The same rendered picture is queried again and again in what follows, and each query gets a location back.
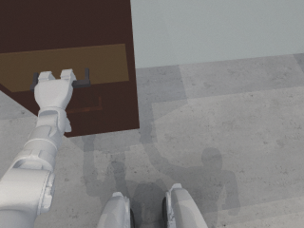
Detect robot left hand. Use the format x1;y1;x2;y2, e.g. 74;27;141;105
34;68;77;132

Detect left robot shin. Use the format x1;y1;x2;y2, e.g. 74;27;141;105
112;192;131;228

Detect drawer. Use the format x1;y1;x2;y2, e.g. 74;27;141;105
0;44;129;92

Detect robot shin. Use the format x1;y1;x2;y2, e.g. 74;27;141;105
166;183;181;228
112;192;131;228

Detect right robot shin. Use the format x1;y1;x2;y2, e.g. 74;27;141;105
166;183;181;228

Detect robot left upper arm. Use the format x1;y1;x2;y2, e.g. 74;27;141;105
0;167;56;228

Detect robot left forearm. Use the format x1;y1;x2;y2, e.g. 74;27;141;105
0;106;67;188

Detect handle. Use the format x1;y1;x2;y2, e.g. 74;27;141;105
29;67;91;93
65;105;104;116

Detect cabinet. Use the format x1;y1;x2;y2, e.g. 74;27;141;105
0;0;140;138

